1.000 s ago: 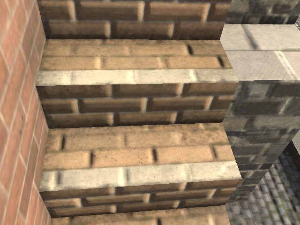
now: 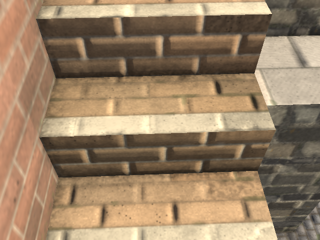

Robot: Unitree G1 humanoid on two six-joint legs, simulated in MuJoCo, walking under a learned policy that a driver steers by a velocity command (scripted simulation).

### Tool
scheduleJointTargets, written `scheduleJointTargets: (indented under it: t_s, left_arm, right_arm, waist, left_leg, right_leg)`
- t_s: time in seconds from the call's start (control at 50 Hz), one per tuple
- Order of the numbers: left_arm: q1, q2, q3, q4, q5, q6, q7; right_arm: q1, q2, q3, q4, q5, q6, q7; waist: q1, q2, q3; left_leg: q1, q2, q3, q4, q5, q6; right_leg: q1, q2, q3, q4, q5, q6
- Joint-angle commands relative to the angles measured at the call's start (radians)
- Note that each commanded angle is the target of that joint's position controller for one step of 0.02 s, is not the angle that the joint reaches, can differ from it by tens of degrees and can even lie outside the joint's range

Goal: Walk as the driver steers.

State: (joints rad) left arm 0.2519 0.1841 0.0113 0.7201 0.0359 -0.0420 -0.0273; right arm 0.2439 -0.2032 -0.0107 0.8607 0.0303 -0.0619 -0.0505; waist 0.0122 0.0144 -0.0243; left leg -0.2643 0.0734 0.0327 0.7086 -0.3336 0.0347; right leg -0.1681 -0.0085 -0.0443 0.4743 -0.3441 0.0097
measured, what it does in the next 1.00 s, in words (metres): climbs: left foot 0.21 m higher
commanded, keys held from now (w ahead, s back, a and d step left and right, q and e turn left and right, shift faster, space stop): w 1.00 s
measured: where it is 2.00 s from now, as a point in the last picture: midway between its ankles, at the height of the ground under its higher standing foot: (180, 147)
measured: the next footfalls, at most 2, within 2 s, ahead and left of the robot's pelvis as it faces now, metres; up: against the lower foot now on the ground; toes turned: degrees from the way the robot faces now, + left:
left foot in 0.64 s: +0.18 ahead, +0.15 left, +0.21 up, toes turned -1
right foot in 1.32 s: +0.45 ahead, -0.19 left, +0.41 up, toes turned -9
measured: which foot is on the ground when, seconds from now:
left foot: down 0.00-0.30, up 0.32-0.62, down 0.64-1.00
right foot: down 0.00-0.66, up 0.68-1.00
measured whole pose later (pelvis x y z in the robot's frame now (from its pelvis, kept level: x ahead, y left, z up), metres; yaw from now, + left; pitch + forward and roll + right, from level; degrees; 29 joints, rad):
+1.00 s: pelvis +0.13 +0.06 +0.19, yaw -2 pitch +6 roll -1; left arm 0.23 0.25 -0.02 0.77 0.01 0.02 -0.01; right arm 0.46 -0.17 0.00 0.97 -0.08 -0.07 0.13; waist -0.10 -0.03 -0.13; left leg -0.46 -0.02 0.02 0.69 -0.35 0.06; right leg -1.17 0.03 0.13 1.99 -0.16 -0.06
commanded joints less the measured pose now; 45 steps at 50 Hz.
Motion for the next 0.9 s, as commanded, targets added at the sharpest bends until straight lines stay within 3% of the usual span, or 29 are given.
scheduleJointTargets:
  t_s: [0.02, 0.06, 0.1, 0.14, 0.18, 0.22, 0.26, 0.3, 0.32, 0.34, 0.36, 0.4, 0.46, 0.52, 0.56, 0.6, 0.62, 0.64, 0.66, 0.68, 0.7, 0.72, 0.74, 0.76, 0.78, 0.8, 0.84, 0.88, 0.9]
  left_arm:
    - [0.122, 0.135, 0.036, -0.020, -0.002, -0.003, 0.024]
    - [0.013, 0.138, 0.029, -0.027, -0.004, -0.011, 0.026]
    - [-0.053, 0.140, 0.034, -0.041, -0.019, -0.022, 0.016]
    - [-0.029, 0.109, 0.031, -0.030, -0.021, -0.032, 0.003]
    - [-0.066, 0.019, 0.011, -0.028, -0.014, -0.031, -0.010]
    - [-0.038, 0.003, 0.001, -0.045, -0.003, -0.025, -0.014]
    - [0.075, 0.017, 0.009, -0.038, -0.010, -0.051, -0.020]
    - [0.092, 0.032, -0.001, 0.010, 0.020, -0.055, -0.004]
    - [0.134, 0.127, 0.022, 0.046, 0.034, -0.043, 0.000]
    - [0.169, 0.205, 0.037, 0.037, 0.043, -0.032, 0.011]
    - [0.198, 0.256, 0.057, 0.032, 0.053, -0.035, 0.017]
    - [0.112, 0.282, 0.072, 0.061, 0.071, -0.044, 0.024]
    - [0.219, 0.176, 0.050, 0.157, 0.053, -0.071, 0.022]
    - [0.014, 0.207, 0.055, 0.090, 0.015, -0.092, -0.017]
    - [-0.031, 0.219, 0.049, 0.117, -0.010, -0.089, -0.021]
    - [0.035, 0.270, 0.065, 0.095, -0.085, -0.047, 0.022]
    - [0.016, 0.372, 0.094, 0.108, -0.087, -0.060, 0.035]
    - [0.015, 0.398, 0.110, 0.142, -0.094, -0.051, 0.009]
    - [-0.052, 0.378, 0.078, 0.183, 0.026, 0.016, -0.111]
    - [0.011, 0.230, 0.104, 0.090, -0.111, -0.039, -0.061]
    - [-0.005, 0.172, 0.091, 0.119, -0.078, -0.017, -0.068]
    - [-0.016, 0.096, 0.076, 0.061, -0.034, -0.006, -0.055]
    - [0.021, 0.072, 0.061, 0.061, 0.004, 0.009, -0.054]
    - [-0.074, 0.168, 0.038, 0.082, -0.073, 0.030, -0.008]
    - [-0.025, 0.069, -0.003, 0.040, -0.072, 0.038, 0.011]
    - [0.052, 0.001, -0.036, 0.031, -0.074, 0.039, 0.017]
    - [0.124, 0.085, -0.020, 0.034, -0.086, 0.040, 0.028]
    - [0.065, 0.153, -0.003, 0.008, -0.032, 0.043, 0.038]
    - [0.010, 0.162, -0.004, -0.008, -0.035, 0.041, 0.034]
  right_arm:
    - [-0.050, -0.100, -0.013, -0.093, -0.011, -0.009, 0.006]
    - [-0.005, -0.079, -0.002, -0.104, -0.020, 0.001, 0.005]
    - [0.056, -0.141, -0.022, -0.096, -0.034, 0.001, -0.004]
    - [0.094, -0.195, -0.042, -0.080, -0.045, 0.008, -0.020]
    - [0.117, -0.194, -0.039, -0.047, -0.078, 0.012, -0.029]
    - [-0.048, -0.186, -0.036, -0.082, -0.091, 0.010, -0.025]
    - [-0.250, -0.230, -0.051, -0.132, -0.039, 0.013, -0.019]
    - [-0.175, -0.188, -0.053, -0.149, 0.039, 0.008, -0.004]
    - [-0.125, -0.116, -0.036, -0.178, 0.045, -0.008, 0.012]
    - [-0.121, -0.061, -0.021, -0.157, 0.035, -0.005, 0.008]
    - [-0.166, -0.070, -0.031, -0.167, 0.035, 0.003, -0.007]
    - [-0.344, -0.053, -0.031, -0.304, 0.028, 0.022, -0.056]
    - [-0.439, -0.022, -0.016, -0.402, -0.005, 0.023, -0.044]
    - [-0.399, -0.021, 0.005, -0.468, -0.002, 0.055, -0.044]
    - [-0.404, -0.012, 0.018, -0.491, -0.008, 0.089, -0.034]
    - [-0.270, 0.035, 0.046, -0.421, 0.017, 0.082, -0.036]
    - [-0.045, 0.008, 0.027, -0.336, 0.015, 0.086, -0.037]
    - [0.123, -0.039, 0.018, -0.276, -0.022, 0.081, -0.020]
    - [0.067, -0.118, -0.005, -0.453, -0.016, 0.131, 0.097]
    - [0.217, -0.275, -0.057, -0.138, -0.071, 0.077, -0.014]
    - [0.116, -0.289, -0.065, -0.156, -0.049, 0.096, -0.072]
    - [-0.068, -0.270, -0.062, -0.188, -0.047, 0.083, -0.088]
    - [-0.211, -0.202, -0.053, -0.172, -0.031, 0.074, -0.067]
    - [-0.137, -0.031, 0.017, -0.183, -0.104, 0.042, 0.128]
    - [-0.152, 0.065, 0.041, -0.118, -0.123, 0.018, 0.171]
    - [-0.119, 0.071, 0.044, -0.076, -0.108, 0.011, 0.177]
    - [-0.065, 0.040, 0.036, -0.049, -0.098, 0.003, 0.174]
    - [0.087, -0.052, 0.010, 0.013, -0.101, -0.006, 0.182]
    - [0.116, -0.084, -0.005, 0.013, -0.082, -0.011, 0.193]
  waist:
    - [0.047, -0.109, -0.035]
    - [-0.027, -0.140, -0.011]
    - [-0.072, -0.052, -0.046]
    - [-0.076, 0.081, -0.093]
    - [-0.087, 0.231, -0.043]
    - [0.007, 0.135, -0.014]
    - [0.184, 0.095, -0.077]
    - [0.134, 0.069, -0.129]
    - [0.077, -0.258, -0.166]
    - [0.100, -0.292, -0.244]
    - [0.142, -0.205, -0.233]
    - [0.081, -0.224, -0.027]
    - [0.045, -0.077, -0.003]
    - [-0.080, -0.052, 0.094]
    - [-0.084, -0.124, 0.149]
    - [-0.106, -0.160, -0.046]
    - [-0.210, -0.232, -0.211]
    - [-0.259, -0.289, -0.326]
    - [-0.407, -0.267, -0.007]
    - [-0.171, 0.179, -0.371]
    - [-0.105, 0.191, -0.362]
    - [-0.025, 0.106, -0.234]
    - [0.059, 0.011, -0.115]
    - [-0.070, 0.345, 0.134]
    - [-0.014, 0.059, 0.085]
    - [0.031, -0.076, 0.041]
    - [0.027, -0.020, -0.061]
    - [-0.014, 0.032, -0.081]
    - [-0.053, 0.066, -0.060]
  left_leg:
    - [-0.201, -0.029, 0.023, 0.079, 0.235, 0.036]
    - [-0.120, -0.038, 0.025, 0.006, 0.168, 0.030]
    - [0.011, -0.030, 0.005, -0.105, 0.449, 0.038]
    - [0.192, 0.055, -0.089, -0.197, 0.736, 0.075]
    - [0.342, 0.217, -0.239, -0.323, 1.061, 0.169]
    - [0.289, 0.190, -0.112, -0.260, 1.167, 0.171]
    - [0.302, 0.110, -0.009, -0.014, 1.453, 0.165]
    - [0.120, 0.084, -0.028, 0.274, 1.046, 0.081]
    - [-0.283, -0.055, 0.072, 0.505, 0.286, -0.006]
    - [-0.395, -0.106, 0.018, 0.848, -0.041, -0.046]
    - [-0.511, -0.137, -0.078, 1.226, -0.157, -0.076]
    - [-0.917, -0.183, -0.198, 1.805, -0.337, -0.022]
    - [-1.229, -0.182, -0.253, 2.044, -0.396, 0.096]
    - [-0.898, -0.156, -0.016, 1.699, -0.199, 0.058]
    - [-0.710, -0.102, 0.089, 1.289, -0.108, 0.069]
    - [-0.190, -0.145, 0.173, 0.729, -0.054, 0.098]
    - [-0.096, -0.157, 0.136, 0.677, -0.058, 0.057]
    - [-0.009, -0.204, 0.075, 0.545, -0.172, 0.033]
    - [-0.285, -0.287, -0.053, 0.137, -0.119, 0.101]
    - [0.078, 0.039, -0.620, -0.056, -0.260, 0.112]
    - [-0.019, 0.085, -1.049, -0.473, -0.673, 0.150]
    - [-0.170, 0.150, -1.084, -0.497, -0.655, 0.120]
    - [-0.294, 0.151, -0.986, -0.376, -0.682, 0.135]
    - [-0.454, 0.033, -0.414, -0.056, -0.478, 0.216]
    - [-0.426, -0.005, -0.282, -0.062, -0.260, 0.198]
    - [-0.399, 0.002, -0.295, -0.079, -0.193, 0.163]
    - [-0.287, 0.070, -0.369, -0.192, -0.223, 0.185]
    - [-0.202, 0.114, -0.415, -0.277, -0.226, 0.207]
    - [-0.205, 0.153, -0.405, -0.358, -0.238, 0.208]
  right_leg:
    - [0.255, -0.137, 0.114, -0.030, 0.881, -0.144]
    - [0.164, -0.131, 0.082, 0.000, 1.087, -0.144]
    - [0.111, -0.089, 0.046, 0.121, 1.139, -0.120]
    - [-0.062, -0.036, 0.017, 0.266, 0.737, -0.092]
    - [-0.353, 0.042, -0.014, 0.435, -0.056, -0.073]
    - [-0.354, 0.002, 0.019, 0.328, -0.164, -0.108]
    - [-0.186, 0.026, 0.010, -0.134, 0.189, -0.144]
    - [0.147, -0.004, 0.012, -0.379, 0.571, -0.150]
    - [0.493, -0.192, 0.155, -0.109, 1.375, -0.206]
    - [0.525, -0.322, 0.217, -0.041, 1.632, -0.340]
    - [0.468, -0.371, 0.226, -0.074, 1.534, -0.410]
    - [0.379, -0.425, 0.220, -0.102, 1.316, -0.350]
    - [0.394, -0.431, 0.195, -0.101, 0.810, -0.229]
    - [-0.127, -0.306, 0.027, -0.363, 0.658, -0.147]
    - [-0.267, -0.217, -0.075, -0.490, 0.840, -0.112]
    - [-0.258, -0.191, -0.071, -0.458, 1.514, -0.179]
    - [-0.051, -0.245, -0.068, -0.316, 1.843, -0.185]
    - [0.097, -0.277, -0.056, -0.132, 1.893, -0.178]
    - [-0.144, -0.368, 0.140, 0.175, 2.133, -0.379]
    - [-0.063, -0.020, 0.003, 0.538, 1.114, -0.101]
    - [-0.244, 0.101, 0.234, 0.907, 0.348, -0.033]
    - [-0.356, 0.181, 0.395, 1.279, 0.324, 0.008]
    - [-0.472, 0.177, 0.352, 1.483, 0.352, 0.009]
    - [-0.809, 0.129, 0.458, 1.556, 0.342, -0.140]
    - [-0.798, 0.148, 0.441, 1.496, 0.249, -0.170]
    - [-0.832, 0.139, 0.430, 1.401, 0.265, -0.171]
    - [-0.914, 0.105, 0.398, 1.318, 0.309, -0.109]
    - [-1.006, 0.085, 0.310, 1.342, 0.309, -0.053]
    - [-1.022, 0.061, 0.231, 1.391, 0.179, -0.021]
